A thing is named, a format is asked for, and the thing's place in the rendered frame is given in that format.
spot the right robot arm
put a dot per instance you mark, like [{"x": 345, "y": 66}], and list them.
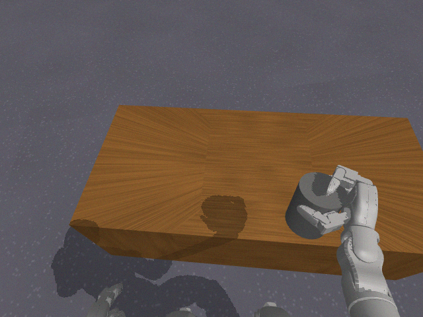
[{"x": 364, "y": 287}]

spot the left robot hand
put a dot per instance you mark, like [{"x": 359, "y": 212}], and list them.
[{"x": 101, "y": 307}]

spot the can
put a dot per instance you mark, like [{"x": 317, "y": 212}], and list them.
[{"x": 310, "y": 192}]

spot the right robot hand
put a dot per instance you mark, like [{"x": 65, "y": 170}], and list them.
[{"x": 361, "y": 207}]

